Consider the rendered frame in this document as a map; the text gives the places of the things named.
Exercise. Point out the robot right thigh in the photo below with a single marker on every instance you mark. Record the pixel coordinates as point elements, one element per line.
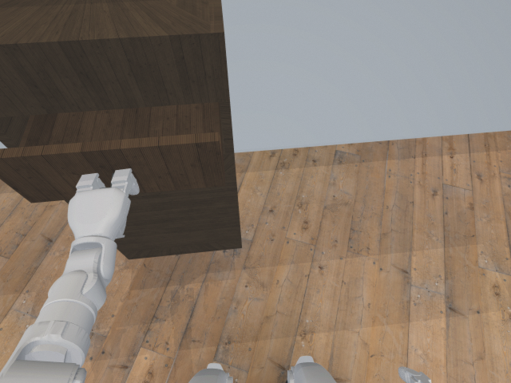
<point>309,372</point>

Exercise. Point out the robot right hand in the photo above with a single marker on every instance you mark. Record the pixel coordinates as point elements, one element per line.
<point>412,376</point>

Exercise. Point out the drawer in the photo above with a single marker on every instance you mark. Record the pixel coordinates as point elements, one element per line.
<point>168,148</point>

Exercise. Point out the robot left upper arm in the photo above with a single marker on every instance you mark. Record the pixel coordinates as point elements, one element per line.
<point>24,371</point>

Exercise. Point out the robot left forearm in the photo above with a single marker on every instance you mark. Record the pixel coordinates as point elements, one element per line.
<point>61,331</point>

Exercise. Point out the robot left hand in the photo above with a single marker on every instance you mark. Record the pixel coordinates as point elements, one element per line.
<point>96,210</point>

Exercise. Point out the cabinet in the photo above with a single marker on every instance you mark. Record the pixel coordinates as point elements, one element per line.
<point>67,56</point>

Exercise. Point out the robot right shin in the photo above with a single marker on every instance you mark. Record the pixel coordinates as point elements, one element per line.
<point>305,359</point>

